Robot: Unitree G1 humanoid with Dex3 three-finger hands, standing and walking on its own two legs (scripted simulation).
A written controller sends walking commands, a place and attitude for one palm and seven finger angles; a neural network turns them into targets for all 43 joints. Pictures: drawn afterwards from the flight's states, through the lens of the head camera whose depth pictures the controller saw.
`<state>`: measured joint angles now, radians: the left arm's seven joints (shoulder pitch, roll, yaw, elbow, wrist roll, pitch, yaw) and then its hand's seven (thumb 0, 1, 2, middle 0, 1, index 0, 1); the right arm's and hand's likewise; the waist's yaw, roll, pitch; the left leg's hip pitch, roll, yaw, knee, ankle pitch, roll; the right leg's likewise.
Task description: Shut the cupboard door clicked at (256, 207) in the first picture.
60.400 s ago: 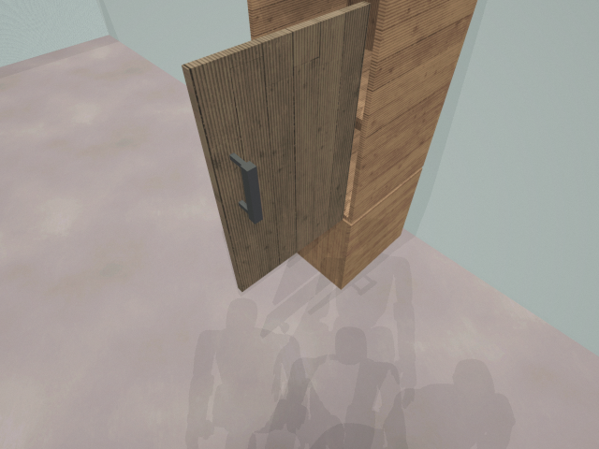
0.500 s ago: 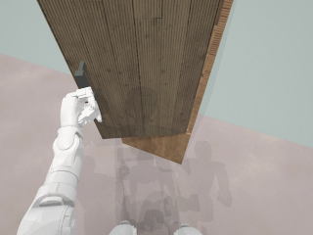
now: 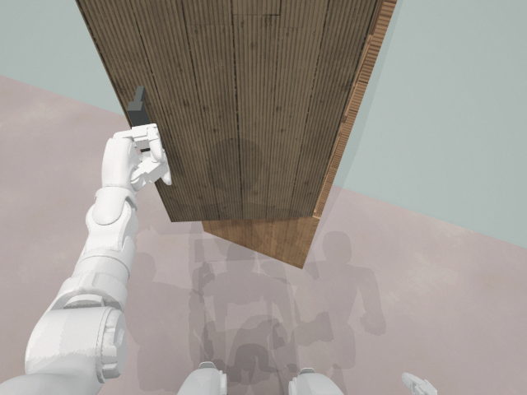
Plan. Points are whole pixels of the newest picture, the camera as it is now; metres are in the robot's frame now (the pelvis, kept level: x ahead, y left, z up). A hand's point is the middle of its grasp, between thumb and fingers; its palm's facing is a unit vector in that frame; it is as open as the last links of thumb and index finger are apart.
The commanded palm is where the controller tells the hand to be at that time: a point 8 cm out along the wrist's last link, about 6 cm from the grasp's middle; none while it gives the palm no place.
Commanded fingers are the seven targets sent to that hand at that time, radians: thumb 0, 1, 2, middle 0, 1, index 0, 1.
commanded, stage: push the door shut along its arc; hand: left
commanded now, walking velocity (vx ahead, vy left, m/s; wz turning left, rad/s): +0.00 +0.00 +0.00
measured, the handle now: (149, 130) +0.52 +0.19 +0.08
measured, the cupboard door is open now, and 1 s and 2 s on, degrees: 26 5 0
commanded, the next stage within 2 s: pull the fist back off the door in 1.34 s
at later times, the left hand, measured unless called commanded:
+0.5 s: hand (167, 134) +0.51 +0.15 +0.08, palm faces -0.11 -0.99 -0.03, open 3.2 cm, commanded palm +0.51 +0.18 +0.08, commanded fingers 0.00 0.90 0.90 -1.30 -1.50 -1.30 -1.50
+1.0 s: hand (192, 110) +0.57 +0.12 +0.08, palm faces -0.23 -0.97 -0.02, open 3.1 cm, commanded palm +0.58 +0.14 +0.08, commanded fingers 0.00 0.90 0.90 -1.30 -1.50 -1.30 -1.50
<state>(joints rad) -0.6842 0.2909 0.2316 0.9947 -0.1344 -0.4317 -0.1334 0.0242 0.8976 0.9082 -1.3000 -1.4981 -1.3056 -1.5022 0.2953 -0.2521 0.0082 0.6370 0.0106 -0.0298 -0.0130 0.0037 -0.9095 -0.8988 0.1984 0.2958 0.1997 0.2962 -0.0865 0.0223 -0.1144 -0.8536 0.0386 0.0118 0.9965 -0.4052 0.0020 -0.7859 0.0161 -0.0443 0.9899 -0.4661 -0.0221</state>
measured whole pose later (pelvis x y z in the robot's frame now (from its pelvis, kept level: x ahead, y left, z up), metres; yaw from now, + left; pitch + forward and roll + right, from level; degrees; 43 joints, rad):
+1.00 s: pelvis +0.00 +0.02 -0.04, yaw -2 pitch +26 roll -4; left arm -1.26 0.56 0.26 1.35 -0.04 -0.28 -0.30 0.02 0.90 0.90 -1.30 -1.50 -1.30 -1.50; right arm 0.41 -0.27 0.04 0.67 -0.02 -0.06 0.01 0.00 -0.91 -0.90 0.20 0.30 0.20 0.30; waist -0.25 0.06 -0.11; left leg -1.19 0.06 -0.02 1.18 -0.45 0.02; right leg -1.08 0.03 -0.07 1.12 -0.49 -0.01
